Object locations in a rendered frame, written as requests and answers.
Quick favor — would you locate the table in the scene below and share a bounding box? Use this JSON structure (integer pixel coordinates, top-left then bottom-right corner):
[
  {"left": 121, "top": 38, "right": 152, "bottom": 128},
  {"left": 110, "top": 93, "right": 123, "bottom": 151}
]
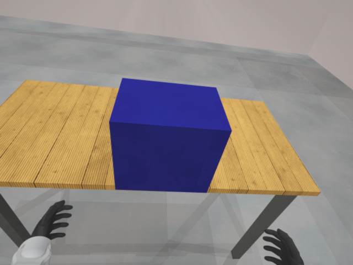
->
[{"left": 0, "top": 79, "right": 321, "bottom": 259}]

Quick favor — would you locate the carton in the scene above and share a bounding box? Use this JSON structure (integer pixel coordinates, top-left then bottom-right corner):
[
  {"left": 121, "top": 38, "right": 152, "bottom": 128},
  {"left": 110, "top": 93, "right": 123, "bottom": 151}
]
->
[{"left": 109, "top": 78, "right": 232, "bottom": 193}]

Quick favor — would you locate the robot left forearm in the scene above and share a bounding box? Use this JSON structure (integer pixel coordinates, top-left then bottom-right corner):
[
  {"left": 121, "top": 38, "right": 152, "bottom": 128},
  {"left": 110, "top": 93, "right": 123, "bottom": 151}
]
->
[{"left": 11, "top": 236, "right": 52, "bottom": 265}]

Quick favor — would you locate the left robot hand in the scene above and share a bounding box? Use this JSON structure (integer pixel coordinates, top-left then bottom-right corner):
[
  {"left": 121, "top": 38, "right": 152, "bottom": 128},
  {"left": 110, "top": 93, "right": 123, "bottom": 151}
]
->
[{"left": 30, "top": 200, "right": 73, "bottom": 240}]

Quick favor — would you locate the right robot hand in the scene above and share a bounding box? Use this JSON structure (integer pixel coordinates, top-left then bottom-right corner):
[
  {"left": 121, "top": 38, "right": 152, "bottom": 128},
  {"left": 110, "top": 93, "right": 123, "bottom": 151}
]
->
[{"left": 263, "top": 229, "right": 304, "bottom": 265}]

